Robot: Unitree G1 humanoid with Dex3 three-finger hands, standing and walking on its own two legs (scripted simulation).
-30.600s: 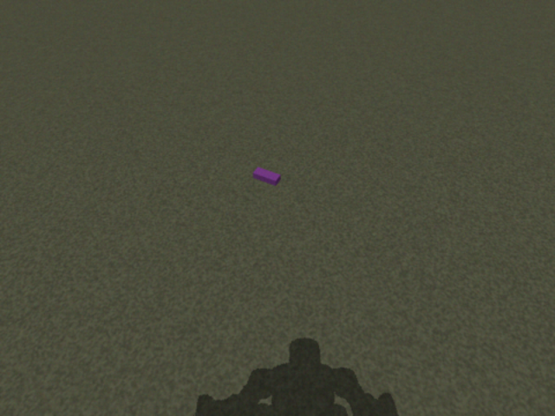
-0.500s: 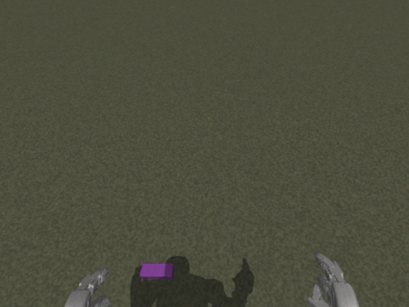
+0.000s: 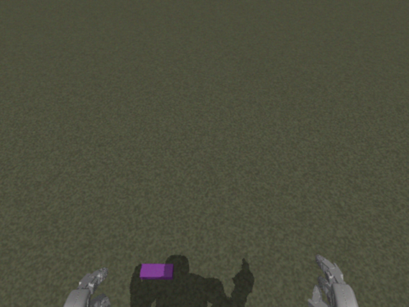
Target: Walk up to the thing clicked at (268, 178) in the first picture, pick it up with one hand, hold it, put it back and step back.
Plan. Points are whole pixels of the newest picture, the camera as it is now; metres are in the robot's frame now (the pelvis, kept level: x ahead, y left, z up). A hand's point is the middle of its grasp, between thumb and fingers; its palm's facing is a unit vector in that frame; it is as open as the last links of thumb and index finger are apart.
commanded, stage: home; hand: left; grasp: from above
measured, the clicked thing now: (157, 271) +0.44 +0.21 -0.70
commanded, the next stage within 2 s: stand in 0.50 s
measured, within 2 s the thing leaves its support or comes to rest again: neither
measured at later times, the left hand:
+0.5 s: hand out of the picture +0.16 +0.18 -0.05, palm faces +0.04 -0.98 -0.21, open 7.4 cm
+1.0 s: hand out of the picture +0.06 +0.24 -0.11, palm faces +0.04 -0.94 -0.33, open 7.4 cm
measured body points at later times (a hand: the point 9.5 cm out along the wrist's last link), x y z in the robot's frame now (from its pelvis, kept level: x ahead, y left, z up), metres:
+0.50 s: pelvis +0.00 +0.00 +0.00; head +0.01 +0.00 +0.45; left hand +0.15 +0.23 -0.03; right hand +0.16 -0.24 -0.06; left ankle +0.00 +0.12 -0.68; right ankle +0.00 -0.13 -0.68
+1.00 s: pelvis +0.00 +0.00 +0.05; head +0.01 +0.01 +0.49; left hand +0.06 +0.29 -0.09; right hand +0.09 -0.27 -0.08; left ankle +0.00 +0.12 -0.68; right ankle +0.00 -0.13 -0.68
